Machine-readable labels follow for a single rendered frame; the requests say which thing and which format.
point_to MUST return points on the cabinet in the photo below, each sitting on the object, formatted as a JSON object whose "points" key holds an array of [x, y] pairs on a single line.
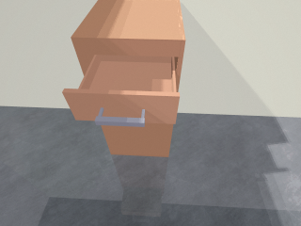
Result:
{"points": [[140, 28]]}

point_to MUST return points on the handle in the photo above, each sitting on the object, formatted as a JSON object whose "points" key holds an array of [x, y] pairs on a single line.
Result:
{"points": [[120, 121]]}

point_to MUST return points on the drawer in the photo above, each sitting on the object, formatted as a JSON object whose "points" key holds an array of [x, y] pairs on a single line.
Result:
{"points": [[123, 86]]}

